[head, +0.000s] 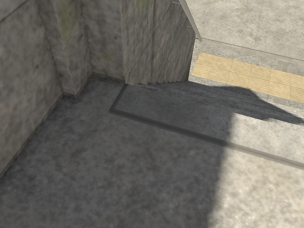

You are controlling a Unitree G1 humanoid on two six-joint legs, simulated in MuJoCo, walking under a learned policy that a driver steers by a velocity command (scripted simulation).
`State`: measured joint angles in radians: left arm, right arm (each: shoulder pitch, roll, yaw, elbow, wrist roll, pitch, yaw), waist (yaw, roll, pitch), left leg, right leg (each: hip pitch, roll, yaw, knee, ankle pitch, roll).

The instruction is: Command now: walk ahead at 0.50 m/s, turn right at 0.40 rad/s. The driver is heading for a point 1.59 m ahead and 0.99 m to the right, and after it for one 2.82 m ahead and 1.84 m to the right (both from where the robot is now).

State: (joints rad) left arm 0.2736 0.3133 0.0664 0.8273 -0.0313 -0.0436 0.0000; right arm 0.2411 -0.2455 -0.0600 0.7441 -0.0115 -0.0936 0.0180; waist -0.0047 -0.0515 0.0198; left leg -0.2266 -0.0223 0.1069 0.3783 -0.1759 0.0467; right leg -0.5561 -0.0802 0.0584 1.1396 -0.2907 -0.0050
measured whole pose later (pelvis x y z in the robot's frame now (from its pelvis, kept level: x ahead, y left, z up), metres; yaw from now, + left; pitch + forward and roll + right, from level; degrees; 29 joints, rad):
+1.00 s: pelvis +0.52 -0.11 +0.00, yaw -35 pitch +3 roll +1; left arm 0.29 0.26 0.04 0.75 0.09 -0.08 -0.06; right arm 0.20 -0.24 -0.02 0.72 -0.03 -0.10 -0.02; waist 0.01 -0.01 0.01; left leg -0.30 -0.01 0.07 0.35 -0.10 0.04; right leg -0.56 0.00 0.04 1.16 -0.43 0.05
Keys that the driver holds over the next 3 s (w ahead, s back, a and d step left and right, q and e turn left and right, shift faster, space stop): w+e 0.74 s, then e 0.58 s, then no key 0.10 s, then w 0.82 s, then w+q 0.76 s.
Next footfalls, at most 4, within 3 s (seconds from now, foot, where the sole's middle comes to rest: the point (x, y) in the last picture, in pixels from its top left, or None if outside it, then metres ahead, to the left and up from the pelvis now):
0.34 right None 0.33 -0.17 -0.78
0.82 left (168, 190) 0.66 -0.07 -0.78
1.30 right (223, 219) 0.53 -0.31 -0.78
1.76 left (199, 169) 0.77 -0.23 -0.78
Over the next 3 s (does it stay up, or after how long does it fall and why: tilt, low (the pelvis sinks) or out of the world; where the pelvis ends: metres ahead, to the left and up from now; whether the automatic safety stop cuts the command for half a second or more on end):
stays up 1.02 -0.59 -0.06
